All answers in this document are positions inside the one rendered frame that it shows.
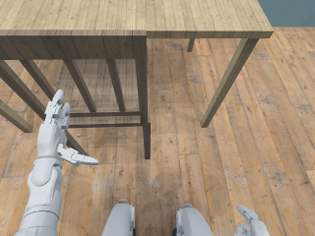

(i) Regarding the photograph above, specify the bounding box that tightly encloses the table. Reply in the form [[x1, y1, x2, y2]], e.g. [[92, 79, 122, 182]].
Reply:
[[0, 0, 274, 133]]

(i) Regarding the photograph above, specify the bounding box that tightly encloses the robot right hand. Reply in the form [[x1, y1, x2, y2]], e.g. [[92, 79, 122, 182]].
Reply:
[[233, 205, 271, 236]]

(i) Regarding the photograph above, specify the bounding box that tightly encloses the robot left thigh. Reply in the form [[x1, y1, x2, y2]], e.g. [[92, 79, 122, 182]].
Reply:
[[101, 204, 135, 236]]

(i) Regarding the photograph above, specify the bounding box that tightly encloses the robot right thigh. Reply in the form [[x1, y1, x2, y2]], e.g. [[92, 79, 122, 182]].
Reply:
[[176, 207, 214, 236]]

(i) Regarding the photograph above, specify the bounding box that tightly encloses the chair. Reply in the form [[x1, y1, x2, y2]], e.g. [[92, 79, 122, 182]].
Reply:
[[0, 29, 151, 159]]

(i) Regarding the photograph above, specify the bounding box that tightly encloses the robot thigh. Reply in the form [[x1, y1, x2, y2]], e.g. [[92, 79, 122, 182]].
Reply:
[[101, 204, 135, 236], [176, 207, 214, 236]]

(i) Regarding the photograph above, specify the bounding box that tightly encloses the left robot forearm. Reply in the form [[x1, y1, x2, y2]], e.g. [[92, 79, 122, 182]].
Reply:
[[14, 157, 63, 236]]

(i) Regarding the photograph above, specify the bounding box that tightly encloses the robot left hand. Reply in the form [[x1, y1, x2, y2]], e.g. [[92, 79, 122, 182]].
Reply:
[[36, 89, 99, 166]]

